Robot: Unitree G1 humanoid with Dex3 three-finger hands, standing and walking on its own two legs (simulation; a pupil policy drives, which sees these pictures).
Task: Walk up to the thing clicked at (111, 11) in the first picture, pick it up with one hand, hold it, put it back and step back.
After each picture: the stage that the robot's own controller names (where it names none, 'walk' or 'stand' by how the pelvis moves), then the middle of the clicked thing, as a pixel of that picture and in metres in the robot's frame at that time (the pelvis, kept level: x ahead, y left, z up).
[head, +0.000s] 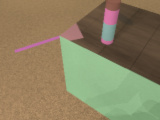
stand; (109, 22) +0.76 -0.14 -0.01
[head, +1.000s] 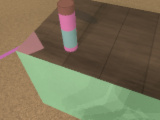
walk; (68, 28) +0.64 +0.11 +0.02
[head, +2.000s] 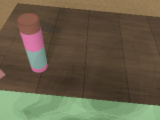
rise first; (34, 46) +0.49 +0.20 +0.03
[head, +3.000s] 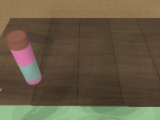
stand; (26, 60) +0.47 +0.24 +0.01
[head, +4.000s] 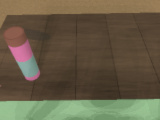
stand; (24, 56) +0.49 +0.25 +0.00
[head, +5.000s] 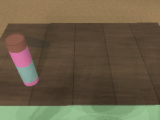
stand; (24, 62) +0.49 +0.26 -0.01
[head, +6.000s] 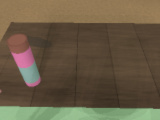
stand; (26, 63) +0.48 +0.25 -0.01
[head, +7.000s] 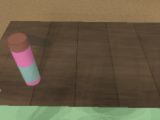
stand; (26, 62) +0.48 +0.25 -0.01
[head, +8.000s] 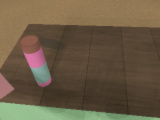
rise first; (37, 63) +0.48 +0.24 +0.00
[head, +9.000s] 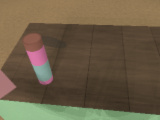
go down; (39, 61) +0.49 +0.23 +0.00
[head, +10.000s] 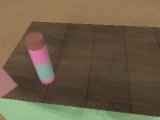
go down; (41, 60) +0.49 +0.23 +0.00
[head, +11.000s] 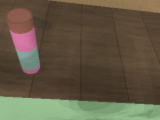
go down; (26, 46) +0.48 +0.20 +0.05
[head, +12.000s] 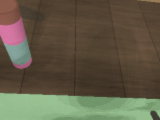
close in; (14, 38) +0.48 +0.21 +0.06
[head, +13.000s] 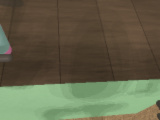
close; out of the picture +0.50 +0.24 +0.09
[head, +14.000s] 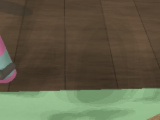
lift; out of the picture +0.42 +0.24 +0.08
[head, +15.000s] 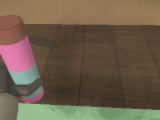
lift; (21, 65) +0.32 +0.18 +0.18
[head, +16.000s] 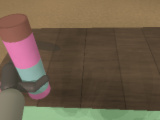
hold; (28, 62) +0.33 +0.16 +0.19
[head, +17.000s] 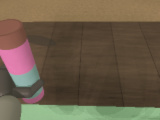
hold; (22, 67) +0.33 +0.18 +0.16
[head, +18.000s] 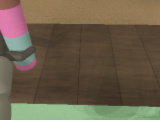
crouch; (15, 33) +0.42 +0.20 +0.21
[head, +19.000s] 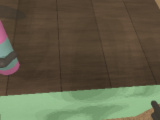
lower; out of the picture +0.48 +0.22 +0.07
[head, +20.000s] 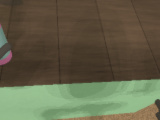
lower; out of the picture +0.49 +0.22 +0.09
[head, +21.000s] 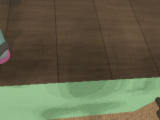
lower; out of the picture +0.49 +0.23 +0.09
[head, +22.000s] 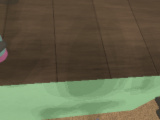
lower; out of the picture +0.49 +0.23 +0.09
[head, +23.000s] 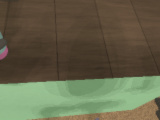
rest; out of the picture +0.50 +0.23 +0.10
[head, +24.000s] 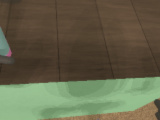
withdraw; out of the picture +0.48 +0.22 +0.09
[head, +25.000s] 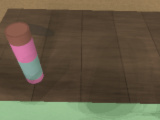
sink last; (27, 57) +0.46 +0.21 +0.05
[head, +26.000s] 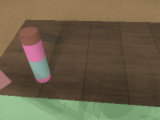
stand; (36, 57) +0.49 +0.23 +0.05
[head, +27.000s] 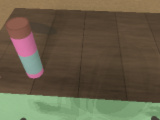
stand; (27, 51) +0.48 +0.23 +0.06
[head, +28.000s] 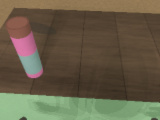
stand; (27, 51) +0.48 +0.23 +0.06
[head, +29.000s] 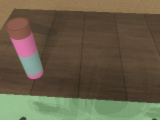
stand; (27, 52) +0.47 +0.22 +0.06
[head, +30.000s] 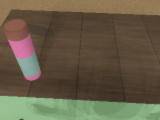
stand; (25, 53) +0.47 +0.23 +0.06
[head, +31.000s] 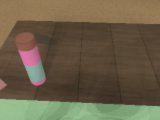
stand; (32, 61) +0.49 +0.23 +0.00
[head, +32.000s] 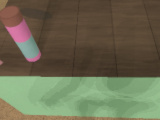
walk; (23, 37) +0.54 +0.28 +0.02
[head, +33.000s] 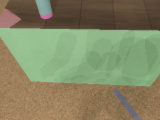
walk; out of the picture +0.83 +0.23 +0.01
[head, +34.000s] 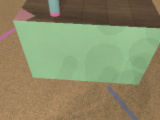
stand; out of the picture +1.06 +0.22 +0.01
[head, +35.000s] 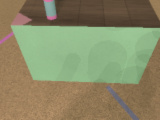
stand; (49, 0) +1.05 +0.24 -0.01
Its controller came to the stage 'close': yes
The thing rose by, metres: 0.21
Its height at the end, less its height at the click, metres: +0.00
